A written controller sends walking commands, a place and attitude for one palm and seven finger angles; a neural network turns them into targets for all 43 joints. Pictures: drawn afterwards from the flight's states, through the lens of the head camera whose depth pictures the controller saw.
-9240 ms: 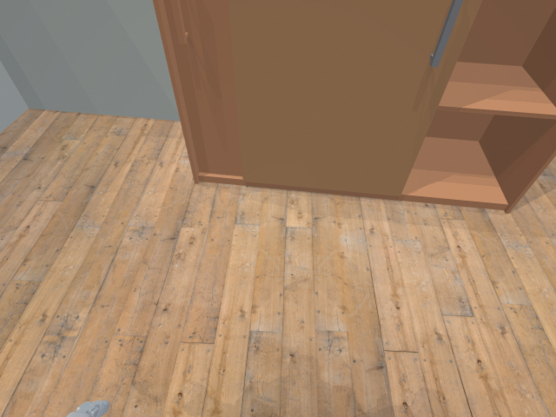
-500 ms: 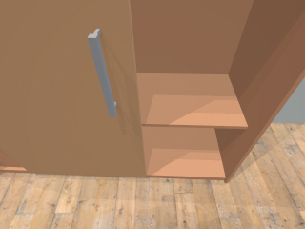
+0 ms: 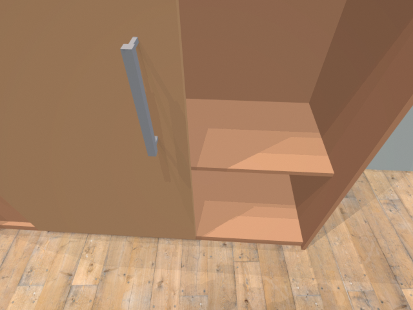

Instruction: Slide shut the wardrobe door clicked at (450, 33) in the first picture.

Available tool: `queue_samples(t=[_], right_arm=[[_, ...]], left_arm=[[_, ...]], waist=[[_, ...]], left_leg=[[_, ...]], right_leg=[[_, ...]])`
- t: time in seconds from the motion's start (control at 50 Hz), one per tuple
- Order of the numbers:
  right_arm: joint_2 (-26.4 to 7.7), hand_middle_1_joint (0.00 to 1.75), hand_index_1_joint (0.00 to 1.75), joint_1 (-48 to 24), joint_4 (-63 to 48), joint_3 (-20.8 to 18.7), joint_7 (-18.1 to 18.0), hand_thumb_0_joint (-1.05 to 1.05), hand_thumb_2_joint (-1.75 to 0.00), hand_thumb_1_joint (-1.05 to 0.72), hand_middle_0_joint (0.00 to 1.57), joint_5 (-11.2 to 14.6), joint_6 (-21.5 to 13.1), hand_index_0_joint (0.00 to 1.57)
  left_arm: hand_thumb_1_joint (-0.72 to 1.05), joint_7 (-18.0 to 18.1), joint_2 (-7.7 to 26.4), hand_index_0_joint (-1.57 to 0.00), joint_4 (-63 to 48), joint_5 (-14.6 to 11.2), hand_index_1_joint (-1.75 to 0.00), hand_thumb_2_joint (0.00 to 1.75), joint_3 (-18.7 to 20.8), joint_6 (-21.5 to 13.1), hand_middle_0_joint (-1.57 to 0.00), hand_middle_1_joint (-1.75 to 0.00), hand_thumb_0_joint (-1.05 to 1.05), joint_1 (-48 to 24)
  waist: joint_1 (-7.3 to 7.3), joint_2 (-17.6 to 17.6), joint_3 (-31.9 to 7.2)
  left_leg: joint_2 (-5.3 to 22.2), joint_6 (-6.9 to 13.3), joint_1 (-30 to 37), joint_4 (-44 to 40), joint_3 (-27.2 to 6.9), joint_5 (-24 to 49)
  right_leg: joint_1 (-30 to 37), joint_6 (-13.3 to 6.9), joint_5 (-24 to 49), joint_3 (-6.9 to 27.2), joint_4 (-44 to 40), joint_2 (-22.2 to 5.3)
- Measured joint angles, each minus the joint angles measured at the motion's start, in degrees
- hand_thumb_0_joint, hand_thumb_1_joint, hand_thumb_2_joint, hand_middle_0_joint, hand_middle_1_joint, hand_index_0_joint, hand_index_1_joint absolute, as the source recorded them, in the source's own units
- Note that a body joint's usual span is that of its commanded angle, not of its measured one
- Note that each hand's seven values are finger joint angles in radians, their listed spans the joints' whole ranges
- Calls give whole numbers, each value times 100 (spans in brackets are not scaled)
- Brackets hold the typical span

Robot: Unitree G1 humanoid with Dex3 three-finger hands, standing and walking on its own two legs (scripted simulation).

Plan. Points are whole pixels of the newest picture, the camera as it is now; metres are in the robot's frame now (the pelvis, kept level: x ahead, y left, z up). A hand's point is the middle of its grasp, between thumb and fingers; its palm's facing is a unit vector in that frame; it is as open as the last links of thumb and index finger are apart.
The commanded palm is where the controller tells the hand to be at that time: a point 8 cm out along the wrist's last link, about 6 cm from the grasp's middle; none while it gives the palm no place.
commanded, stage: shuffle to correct the standing spot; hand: left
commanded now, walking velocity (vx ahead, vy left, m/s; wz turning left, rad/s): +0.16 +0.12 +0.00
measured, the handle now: (144, 104) +0.53 +0.19 +0.11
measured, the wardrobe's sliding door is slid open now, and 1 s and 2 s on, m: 0.53 0.53 0.53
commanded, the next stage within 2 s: come to a stop and stand still in 0.22 s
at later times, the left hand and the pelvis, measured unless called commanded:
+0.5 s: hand out of the picture +0.04 +0.20 -0.19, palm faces +0.09 -0.98 -0.18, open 7.3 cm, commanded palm none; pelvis +0.06 +0.04 -0.01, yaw +1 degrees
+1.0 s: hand out of the picture +0.08 +0.20 -0.17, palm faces +0.05 -0.97 -0.24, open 7.3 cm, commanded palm none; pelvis +0.05 +0.01 +0.00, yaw +0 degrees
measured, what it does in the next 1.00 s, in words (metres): shifts its weight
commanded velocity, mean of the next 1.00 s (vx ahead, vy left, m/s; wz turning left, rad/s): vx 0.01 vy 0.01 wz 0.00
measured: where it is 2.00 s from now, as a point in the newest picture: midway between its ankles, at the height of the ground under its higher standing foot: outside the picture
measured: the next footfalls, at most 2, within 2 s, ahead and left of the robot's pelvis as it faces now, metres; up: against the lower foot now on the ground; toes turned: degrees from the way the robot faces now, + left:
none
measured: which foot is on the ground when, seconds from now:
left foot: down 0.00-1.00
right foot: down 0.00-1.00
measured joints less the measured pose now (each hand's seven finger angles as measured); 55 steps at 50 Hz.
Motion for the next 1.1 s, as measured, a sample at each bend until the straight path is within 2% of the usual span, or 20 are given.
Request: queue_samples(t=[0.14, 0.2, 0.3, 0.36, 0.4, 0.44, 0.54, 0.58, 0.66, 0.74, 0.9, 1.1], right_arm=[[-60, 30, 30, 244, -72, -64, 62, 1, -90, -91, 20, -59, 93, 20], [-60, 30, 30, 344, -99, -82, 55, 1, -90, -91, 20, -68, 41, 20], [-19, 30, 30, 534, -144, -58, 1, 1, -90, -91, 20, -54, -92, 20], [-13, 30, 30, 554, -118, -41, -1, 1, -90, -91, 20, -35, -68, 20], [12, 30, 30, 475, -108, -40, -4, 1, -90, -91, 20, -19, -7, 20], [51, 30, 30, 344, -88, -39, -13, 1, -90, -91, 20, -10, -43, 20], [179, 30, 30, 53, -82, 10, -115, 1, -90, -91, 20, -33, -191, 20], [185, 30, 30, -21, -38, 13, -159, 2, -90, -92, 20, -57, -140, 20], [85, 30, 30, -129, 63, -49, -176, 3, -90, -93, 21, -9, -48, 20], [0, 30, 30, -232, 26, -112, -176, 3, -90, -93, 21, 23, -12, 20], [-139, 30, 30, -419, -116, -174, -136, 2, -90, -92, 20, 33, 30, 20], [-175, 30, 30, -388, -40, -88, -50, 1, -90, -92, 20, 24, 63, 20]], left_arm=[[91, -35, -26, -20, -150, 45, -30, 90, 136, 44, -20, -30, 0, 201], [91, -46, 3, -20, -151, 50, -30, 90, 189, 81, -20, -30, 0, 294], [91, -71, 57, -20, -147, 72, -30, 90, 203, 52, -20, -30, 0, 310], [91, -60, 22, -20, -182, 65, -30, 90, 207, -100, -19, -30, 0, 252], [91, -20, 15, -20, -198, 64, -30, 90, 215, -159, -19, -30, 0, 218], [91, 26, 29, -20, -174, 50, -30, 90, 205, -98, -19, -30, 0, 178], [91, 77, 30, -20, -26, -19, -30, 90, 129, 89, -19, -30, 0, -9], [92, 95, 38, -20, -12, -14, -30, 90, 120, 73, -19, -30, 1, -92], [94, 114, 33, -20, 26, -27, -30, 90, 97, -31, -19, -30, 1, -149], [94, 138, 80, -20, -72, -26, -30, 90, 90, -29, -19, -30, 1, -217], [93, 151, 165, -20, -261, -4, -30, 90, 94, 4, -20, -30, 1, -364], [93, 92, 186, -20, -191, 5, -30, 90, 6, 13, -20, -30, 0, -268]], waist=[[64, 10, -130], [66, -111, -159], [42, -168, -112], [52, -15, -65], [30, -13, -33], [30, -99, 23], [11, -203, 61], [-11, -192, 103], [-40, 7, 72], [-65, 29, 91], [-19, -53, 117], [-13, -22, 8]], left_leg=[[-26, 241, -246, 512, -59, -375], [-104, 145, -199, 479, -1, -403], [-227, 221, -85, 489, 95, -560], [-180, 267, -199, 827, 56, -753], [-172, 311, -354, 1055, 144, -869], [-206, 329, -249, 762, 239, -617], [-292, 362, 149, 295, 364, -573], [-322, 351, 266, 191, 359, -533], [-219, 284, 375, 65, 314, -539], [-190, 244, 424, -179, 304, -379], [-184, 176, 338, -245, 345, -221], [-60, 81, 360, -368, 275, 54]], right_leg=[[-120, 7, -250, -34, 277, -23], [-160, 31, -379, 34, 401, -106], [-212, -207, -611, 110, 688, -177], [-132, 118, -716, 47, 688, -169], [-54, 220, -778, -29, 663, -218], [8, 234, -833, -24, 701, -280], [35, 28, -989, 23, 838, -238], [181, -3, -499, -40, 463, -204], [392, 109, -591, -104, 157, -98], [335, 60, -449, -122, 127, -61], [259, 1, -436, -79, 35, -46], [365, -129, -102, -165, -234, 84]])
